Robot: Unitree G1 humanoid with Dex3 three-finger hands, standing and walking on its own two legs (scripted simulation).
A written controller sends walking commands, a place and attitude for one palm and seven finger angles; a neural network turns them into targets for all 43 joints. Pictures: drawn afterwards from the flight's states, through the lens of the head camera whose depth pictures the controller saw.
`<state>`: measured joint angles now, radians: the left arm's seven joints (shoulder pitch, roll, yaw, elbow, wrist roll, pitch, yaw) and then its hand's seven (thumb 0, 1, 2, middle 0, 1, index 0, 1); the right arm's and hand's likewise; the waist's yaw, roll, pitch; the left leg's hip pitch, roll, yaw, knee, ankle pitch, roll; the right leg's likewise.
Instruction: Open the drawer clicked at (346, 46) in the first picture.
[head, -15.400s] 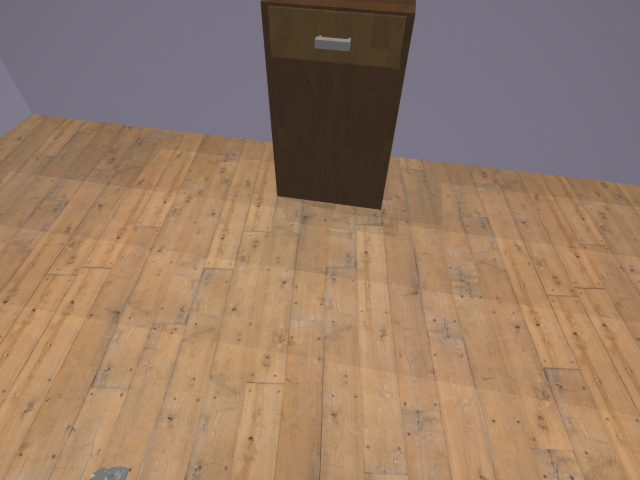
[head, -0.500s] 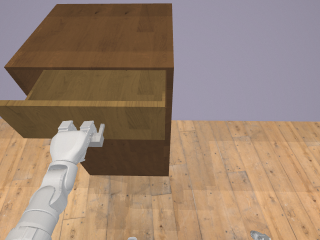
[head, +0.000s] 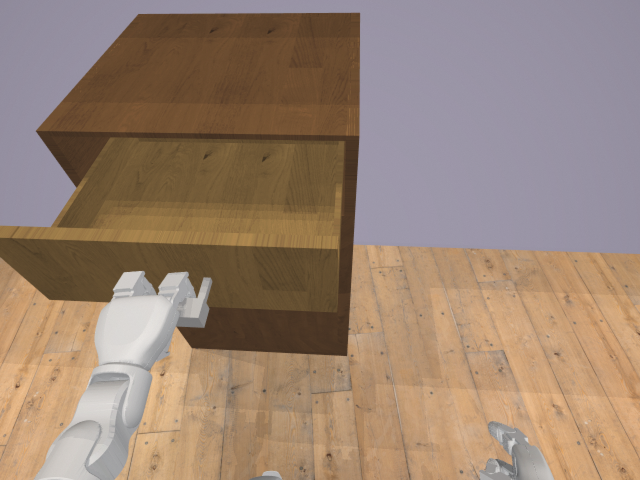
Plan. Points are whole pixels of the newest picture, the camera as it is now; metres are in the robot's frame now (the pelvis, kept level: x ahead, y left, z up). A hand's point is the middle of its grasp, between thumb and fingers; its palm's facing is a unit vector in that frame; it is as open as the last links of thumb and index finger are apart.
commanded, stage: pull the drawer open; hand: left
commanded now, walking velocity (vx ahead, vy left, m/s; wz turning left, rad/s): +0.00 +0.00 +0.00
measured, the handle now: (166, 296) +0.34 +0.23 +0.02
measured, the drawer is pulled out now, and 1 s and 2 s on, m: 0.20 0.30 0.30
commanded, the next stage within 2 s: open the thumb to release the handle in 0.98 s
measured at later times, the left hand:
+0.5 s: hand (145, 383) +0.23 +0.23 +0.00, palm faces -0.01 -0.09 -1.00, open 6.1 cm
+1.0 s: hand (132, 420) +0.19 +0.23 +0.00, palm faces -0.02 -0.09 -1.00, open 6.1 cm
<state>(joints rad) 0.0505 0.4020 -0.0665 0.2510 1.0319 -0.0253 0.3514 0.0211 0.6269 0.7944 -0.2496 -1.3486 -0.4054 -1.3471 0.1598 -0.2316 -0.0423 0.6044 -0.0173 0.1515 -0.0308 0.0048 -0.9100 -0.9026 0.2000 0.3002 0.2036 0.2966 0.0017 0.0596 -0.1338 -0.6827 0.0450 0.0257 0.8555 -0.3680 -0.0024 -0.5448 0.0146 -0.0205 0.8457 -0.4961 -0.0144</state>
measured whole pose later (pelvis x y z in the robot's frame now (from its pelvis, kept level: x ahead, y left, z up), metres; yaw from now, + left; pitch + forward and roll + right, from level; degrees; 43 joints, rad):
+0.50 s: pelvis +0.00 +0.00 +0.00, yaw +0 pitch +11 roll +0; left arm 0.33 0.41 -0.04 0.01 1.02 -0.03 0.38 0.04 0.63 0.78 -0.24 -1.34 -0.41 -1.35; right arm 0.15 -0.23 -0.03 0.58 -0.03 0.14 -0.01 0.01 -0.91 -0.90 0.20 0.30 0.20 0.30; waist 0.01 0.06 -0.14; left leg -0.68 0.05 0.03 0.88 -0.39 -0.01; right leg -0.55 0.02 -0.02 0.88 -0.52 -0.02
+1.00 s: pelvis +0.00 -0.01 -0.01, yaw -1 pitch +12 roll +0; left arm 0.54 0.42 0.01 -0.15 1.00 -0.06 0.39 0.05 0.64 0.73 -0.24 -1.34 -0.41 -1.34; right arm 0.13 -0.22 -0.01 0.52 -0.05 0.15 0.03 0.01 -0.91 -0.90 0.20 0.30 0.20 0.30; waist 0.02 0.05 -0.15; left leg -0.73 0.06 0.03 0.95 -0.42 -0.01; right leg -0.60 0.02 -0.01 0.95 -0.55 -0.02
